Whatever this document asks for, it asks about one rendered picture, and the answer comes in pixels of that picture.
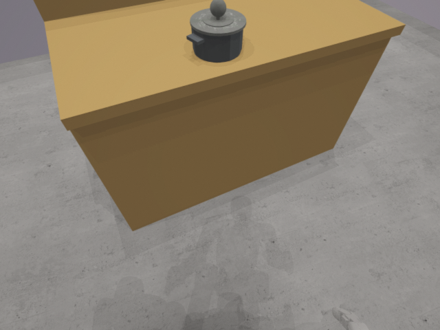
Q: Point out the pot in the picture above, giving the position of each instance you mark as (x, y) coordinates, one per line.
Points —
(216, 49)

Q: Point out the lid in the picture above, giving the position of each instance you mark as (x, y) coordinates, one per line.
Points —
(231, 22)

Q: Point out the knob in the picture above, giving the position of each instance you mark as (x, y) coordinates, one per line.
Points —
(218, 8)

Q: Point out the robot right hand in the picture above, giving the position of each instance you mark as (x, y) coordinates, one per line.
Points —
(348, 319)

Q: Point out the table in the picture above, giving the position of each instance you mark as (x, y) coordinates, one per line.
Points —
(165, 130)

